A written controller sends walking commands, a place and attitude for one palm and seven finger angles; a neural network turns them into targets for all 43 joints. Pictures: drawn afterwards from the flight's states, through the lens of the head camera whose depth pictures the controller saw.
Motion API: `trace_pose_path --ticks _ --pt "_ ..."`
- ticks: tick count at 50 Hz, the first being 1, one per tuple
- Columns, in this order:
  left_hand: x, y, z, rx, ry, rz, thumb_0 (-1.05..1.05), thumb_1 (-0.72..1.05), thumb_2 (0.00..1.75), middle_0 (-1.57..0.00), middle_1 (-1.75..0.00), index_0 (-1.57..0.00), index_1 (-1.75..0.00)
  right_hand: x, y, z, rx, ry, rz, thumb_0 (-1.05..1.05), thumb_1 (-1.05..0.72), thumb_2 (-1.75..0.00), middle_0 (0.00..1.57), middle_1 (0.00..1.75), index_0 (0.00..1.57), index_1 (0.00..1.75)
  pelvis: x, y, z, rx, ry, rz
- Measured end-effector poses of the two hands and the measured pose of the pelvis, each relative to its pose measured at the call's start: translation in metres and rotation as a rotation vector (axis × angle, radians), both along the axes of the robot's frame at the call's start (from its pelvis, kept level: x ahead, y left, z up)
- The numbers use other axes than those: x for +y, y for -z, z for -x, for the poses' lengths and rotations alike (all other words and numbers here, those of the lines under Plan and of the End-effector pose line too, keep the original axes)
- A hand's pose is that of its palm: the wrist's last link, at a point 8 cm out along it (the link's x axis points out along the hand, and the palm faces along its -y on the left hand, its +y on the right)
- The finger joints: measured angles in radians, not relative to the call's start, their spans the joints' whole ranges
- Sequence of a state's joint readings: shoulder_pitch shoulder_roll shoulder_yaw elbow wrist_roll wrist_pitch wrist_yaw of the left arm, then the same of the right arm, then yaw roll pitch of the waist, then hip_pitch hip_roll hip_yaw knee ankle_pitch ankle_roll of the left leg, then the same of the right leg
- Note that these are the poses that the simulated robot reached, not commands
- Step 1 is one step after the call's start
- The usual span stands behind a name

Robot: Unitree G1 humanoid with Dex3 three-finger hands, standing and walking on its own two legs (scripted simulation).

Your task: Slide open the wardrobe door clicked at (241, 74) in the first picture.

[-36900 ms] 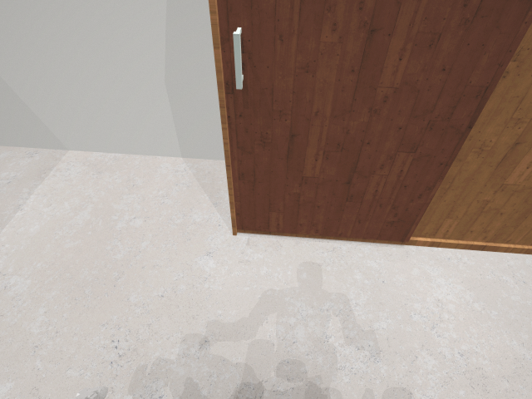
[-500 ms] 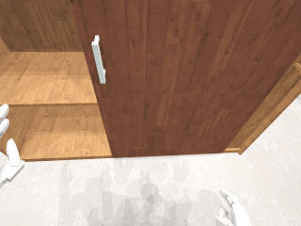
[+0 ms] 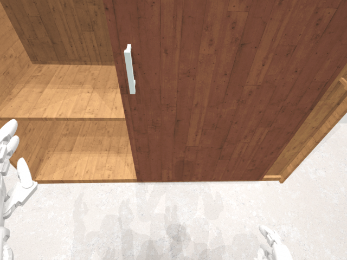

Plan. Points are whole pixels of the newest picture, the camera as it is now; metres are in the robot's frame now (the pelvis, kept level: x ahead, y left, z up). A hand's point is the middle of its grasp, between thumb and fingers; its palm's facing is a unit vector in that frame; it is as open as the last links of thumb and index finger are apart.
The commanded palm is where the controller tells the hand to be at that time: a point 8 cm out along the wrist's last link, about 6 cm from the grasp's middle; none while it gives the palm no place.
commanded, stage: stop stepping back and stand still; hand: left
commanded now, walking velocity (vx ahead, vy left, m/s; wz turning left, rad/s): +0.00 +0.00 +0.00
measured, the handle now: (130, 70) +0.64 +0.20 +0.09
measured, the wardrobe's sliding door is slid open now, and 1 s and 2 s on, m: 0.63 0.63 0.63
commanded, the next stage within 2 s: let the arm hang, fingers relaxed in 0.12 s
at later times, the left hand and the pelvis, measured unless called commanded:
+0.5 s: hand out of the picture +0.07 +0.18 -0.17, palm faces -0.04 -0.98 -0.19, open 7.4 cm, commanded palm none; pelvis -0.01 +0.00 -0.02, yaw +1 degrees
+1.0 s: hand out of the picture +0.01 +0.21 -0.17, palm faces +0.04 -0.97 -0.25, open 7.4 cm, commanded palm none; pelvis +0.00 +0.00 +0.00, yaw +1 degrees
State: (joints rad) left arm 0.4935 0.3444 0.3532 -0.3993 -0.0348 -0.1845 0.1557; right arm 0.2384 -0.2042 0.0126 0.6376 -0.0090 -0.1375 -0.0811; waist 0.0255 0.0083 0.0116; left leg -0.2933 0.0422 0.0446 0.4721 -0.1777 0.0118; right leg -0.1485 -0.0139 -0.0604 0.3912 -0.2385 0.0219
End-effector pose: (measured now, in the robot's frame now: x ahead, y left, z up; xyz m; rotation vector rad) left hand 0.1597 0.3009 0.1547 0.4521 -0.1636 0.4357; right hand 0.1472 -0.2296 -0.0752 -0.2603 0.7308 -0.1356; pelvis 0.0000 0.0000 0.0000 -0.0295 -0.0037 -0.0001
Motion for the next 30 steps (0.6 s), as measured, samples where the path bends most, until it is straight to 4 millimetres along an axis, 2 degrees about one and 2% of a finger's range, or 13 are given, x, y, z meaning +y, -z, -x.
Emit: trace_pose_path --ticks 8,11,12,14,17,20,22,24,26,30 --pt "0.000 -0.021 -0.003 -0.062 0.036 -0.070 0.01 0.89 0.90 -0.21 -0.30 -0.21 -0.30 0.004 -0.004 -0.003 -0.031 0.000 -0.012 0.01 -0.90 -0.90 0.20 0.30 0.20 0.30 0.001 0.000 0.002 -0.002 0.004 0.002" --pt "0.003 -0.020 -0.004 -0.043 0.032 -0.073 0.01 0.89 0.90 -0.21 -0.30 -0.21 -0.30 0.005 -0.005 -0.006 -0.038 0.007 -0.020 0.01 -0.90 -0.90 0.20 0.30 0.20 0.30 0.002 -0.001 0.001 0.002 0.008 0.002" --pt "0.005 -0.011 -0.007 -0.009 0.041 -0.079 0.01 0.89 0.90 -0.21 -0.30 -0.21 -0.30 0.004 -0.001 -0.007 -0.037 -0.011 -0.030 0.01 -0.90 -0.90 0.20 0.30 0.20 0.30 0.003 0.001 0.001 0.010 0.003 0.002" --pt "0.011 0.032 -0.018 0.178 0.052 -0.030 0.00 0.90 0.90 -0.21 -0.30 -0.20 -0.30 0.000 0.012 -0.008 0.017 -0.049 -0.044 0.01 -0.90 -0.90 0.20 0.30 0.20 0.30 0.006 0.004 0.004 0.019 -0.009 0.000" --pt "0.010 0.122 -0.017 0.562 0.033 0.103 0.00 0.90 0.90 -0.20 -0.30 -0.20 -0.30 -0.011 0.033 -0.005 0.096 -0.049 -0.045 0.01 -0.90 -0.90 0.21 0.30 0.20 0.30 0.009 0.011 0.009 0.026 -0.011 -0.012" --pt "-0.013 0.205 0.016 0.906 0.027 0.232 0.00 0.91 0.90 -0.20 -0.30 -0.19 -0.29 -0.021 0.046 0.010 0.166 -0.018 -0.040 0.01 -0.90 -0.90 0.20 0.30 0.20 0.30 0.007 0.014 0.013 0.023 -0.010 -0.021" --pt "-0.036 0.247 0.047 1.078 0.032 0.325 0.01 0.91 0.90 -0.20 -0.30 -0.19 -0.29 -0.027 0.050 0.027 0.233 0.001 -0.029 0.01 -0.91 -0.90 0.20 0.30 0.20 0.30 0.003 0.015 0.014 0.020 -0.015 -0.026" --pt "-0.061 0.281 0.081 1.215 0.034 0.424 0.01 0.91 0.90 -0.20 -0.30 -0.20 -0.29 -0.030 0.052 0.048 0.317 0.018 -0.009 0.01 -0.91 -0.90 0.20 0.30 0.20 0.30 -0.001 0.015 0.013 0.016 -0.022 -0.027" --pt "-0.080 0.304 0.111 1.318 0.017 0.513 0.01 0.92 0.90 -0.20 -0.30 -0.20 -0.29 -0.032 0.053 0.071 0.408 0.036 0.010 0.01 -0.91 -0.90 0.20 0.30 0.20 0.30 -0.004 0.015 0.013 0.012 -0.030 -0.024" --pt "-0.080 0.319 0.155 1.431 -0.069 0.582 0.00 0.99 0.90 -0.21 -0.30 -0.21 -0.30 -0.031 0.054 0.111 0.566 0.061 0.028 0.01 -0.91 -0.90 0.20 0.30 0.20 0.30 -0.008 0.012 0.012 0.010 -0.045 -0.006"
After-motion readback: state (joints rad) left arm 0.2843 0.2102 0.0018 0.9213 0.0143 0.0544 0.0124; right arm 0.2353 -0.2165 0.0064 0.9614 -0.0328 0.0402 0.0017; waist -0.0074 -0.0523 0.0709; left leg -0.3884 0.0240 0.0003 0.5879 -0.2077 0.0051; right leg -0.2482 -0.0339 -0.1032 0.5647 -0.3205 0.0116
